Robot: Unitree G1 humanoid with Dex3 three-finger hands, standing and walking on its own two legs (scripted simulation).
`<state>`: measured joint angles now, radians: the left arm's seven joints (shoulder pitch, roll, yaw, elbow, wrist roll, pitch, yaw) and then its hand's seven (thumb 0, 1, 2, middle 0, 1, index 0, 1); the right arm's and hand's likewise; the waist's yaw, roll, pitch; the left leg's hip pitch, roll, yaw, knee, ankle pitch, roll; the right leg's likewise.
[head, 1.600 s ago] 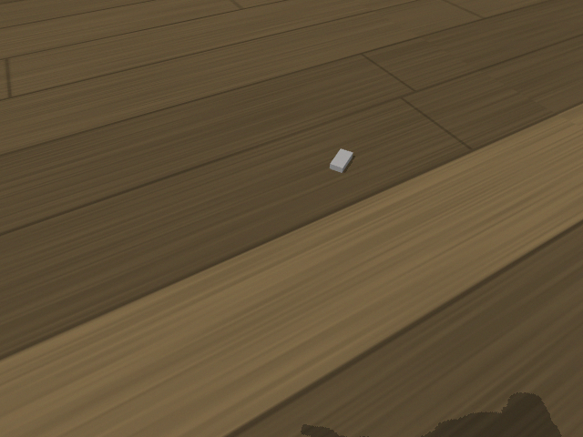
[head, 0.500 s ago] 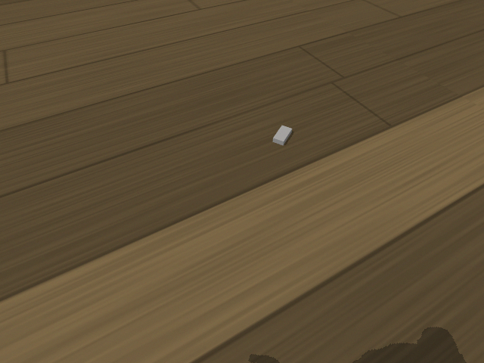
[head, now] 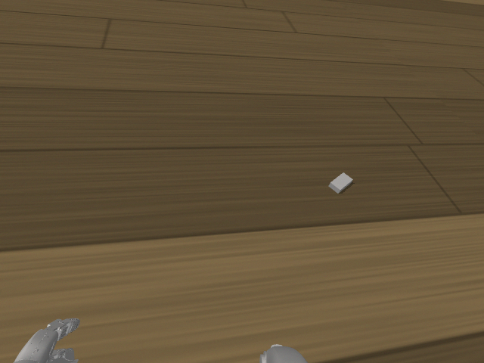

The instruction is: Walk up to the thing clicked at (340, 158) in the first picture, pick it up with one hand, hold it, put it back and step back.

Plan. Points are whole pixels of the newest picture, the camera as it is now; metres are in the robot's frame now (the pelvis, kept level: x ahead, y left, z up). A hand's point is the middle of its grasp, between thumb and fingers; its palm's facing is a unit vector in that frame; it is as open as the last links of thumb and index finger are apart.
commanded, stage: walk up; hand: left
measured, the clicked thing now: (340, 182) +1.22 -0.67 -0.75
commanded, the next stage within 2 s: none
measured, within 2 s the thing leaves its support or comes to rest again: neither
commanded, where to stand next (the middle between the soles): +1.06 -1.05 m, yaw +45 degrees
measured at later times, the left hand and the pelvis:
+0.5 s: hand (170, 338) +0.20 +0.12 -0.14, palm faces +0.29 -0.89 -0.35, open 7.3 cm; pelvis +0.23 -0.17 -0.01, yaw +17 degrees
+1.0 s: hand (246, 241) +0.43 -0.02 -0.18, palm faces +0.38 -0.84 -0.39, open 7.3 cm; pelvis +0.45 -0.35 -0.06, yaw +29 degrees
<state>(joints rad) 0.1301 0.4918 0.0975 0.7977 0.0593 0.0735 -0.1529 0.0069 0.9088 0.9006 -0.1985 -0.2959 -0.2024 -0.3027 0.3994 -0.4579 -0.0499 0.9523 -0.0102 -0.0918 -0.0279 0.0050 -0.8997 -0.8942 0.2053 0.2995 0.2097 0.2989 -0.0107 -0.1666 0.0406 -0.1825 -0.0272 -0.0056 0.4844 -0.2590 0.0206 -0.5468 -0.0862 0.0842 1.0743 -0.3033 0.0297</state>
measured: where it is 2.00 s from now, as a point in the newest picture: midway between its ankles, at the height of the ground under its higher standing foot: (357, 252)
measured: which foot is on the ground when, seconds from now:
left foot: down 0.00-0.26, up 0.28-0.58, down 0.60-0.98, up 1.00-1.00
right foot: up 0.00-0.22, down 0.24-0.60, up 0.62-0.96, down 0.98-1.00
